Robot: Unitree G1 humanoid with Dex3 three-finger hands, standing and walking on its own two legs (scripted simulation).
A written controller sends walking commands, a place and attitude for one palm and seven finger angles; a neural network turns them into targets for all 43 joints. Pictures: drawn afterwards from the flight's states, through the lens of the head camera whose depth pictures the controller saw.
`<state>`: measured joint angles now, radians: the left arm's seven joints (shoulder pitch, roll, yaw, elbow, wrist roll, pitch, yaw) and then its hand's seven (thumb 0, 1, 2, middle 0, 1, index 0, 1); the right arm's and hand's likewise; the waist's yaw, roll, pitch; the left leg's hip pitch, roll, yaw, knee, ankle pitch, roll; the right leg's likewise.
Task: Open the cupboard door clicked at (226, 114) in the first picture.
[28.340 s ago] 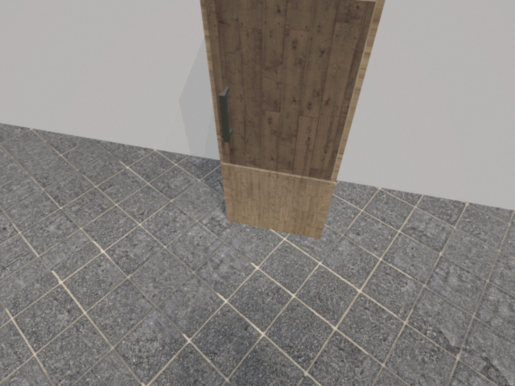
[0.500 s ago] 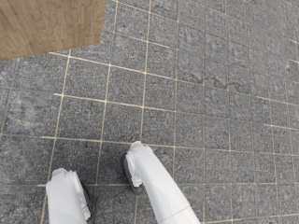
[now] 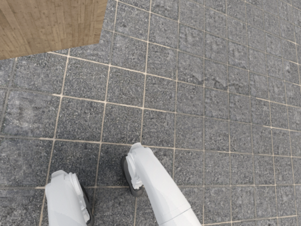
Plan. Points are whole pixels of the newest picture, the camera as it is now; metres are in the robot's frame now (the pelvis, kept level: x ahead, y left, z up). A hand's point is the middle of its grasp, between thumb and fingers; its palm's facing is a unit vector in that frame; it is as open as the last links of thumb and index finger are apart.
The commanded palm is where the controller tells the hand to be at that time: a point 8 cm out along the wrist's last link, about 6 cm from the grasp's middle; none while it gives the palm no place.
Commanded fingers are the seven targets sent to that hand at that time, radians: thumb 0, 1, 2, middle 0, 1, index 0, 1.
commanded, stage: slide the fingers in behind the handle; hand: left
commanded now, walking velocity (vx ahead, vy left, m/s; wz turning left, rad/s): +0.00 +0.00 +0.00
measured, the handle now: out of the picture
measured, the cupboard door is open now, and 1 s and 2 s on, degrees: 0 0 0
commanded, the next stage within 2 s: close the thumb around the handle in 1.44 s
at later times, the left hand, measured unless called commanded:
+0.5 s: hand out of the picture +0.65 +0.29 +0.10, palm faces +0.20 -0.98 -0.01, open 13.9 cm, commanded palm +0.67 +0.25 +0.09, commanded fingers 0.00 -0.50 0.30 -0.30 -1.20 -0.30 -1.20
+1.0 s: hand out of the picture +0.66 +0.27 +0.09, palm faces +0.22 -0.97 -0.04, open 13.8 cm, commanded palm +0.68 +0.22 +0.09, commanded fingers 0.00 -0.50 0.30 -0.30 -1.20 -0.30 -1.20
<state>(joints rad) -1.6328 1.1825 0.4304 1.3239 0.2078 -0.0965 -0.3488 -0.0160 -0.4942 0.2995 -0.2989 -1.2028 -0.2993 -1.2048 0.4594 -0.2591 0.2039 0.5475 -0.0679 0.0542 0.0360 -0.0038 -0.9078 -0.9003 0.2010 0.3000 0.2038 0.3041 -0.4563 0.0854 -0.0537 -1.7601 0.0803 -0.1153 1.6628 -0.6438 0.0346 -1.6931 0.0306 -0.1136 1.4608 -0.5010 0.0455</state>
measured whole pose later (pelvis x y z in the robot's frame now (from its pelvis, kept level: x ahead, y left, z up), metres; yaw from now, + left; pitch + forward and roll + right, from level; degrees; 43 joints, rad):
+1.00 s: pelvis +0.00 -0.01 +0.00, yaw +2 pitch +41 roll -11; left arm -1.67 1.05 0.38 1.32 0.21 -0.11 -0.19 -0.02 -0.49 0.30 -0.31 -1.21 -0.32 -1.25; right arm 0.48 -0.24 0.17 0.58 -0.09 0.03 0.07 0.00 -0.91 -0.90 0.20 0.30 0.20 0.30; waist -0.45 0.07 -0.06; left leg -1.76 0.07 -0.11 1.65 -0.63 0.01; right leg -1.71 0.03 -0.11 1.48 -0.50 0.03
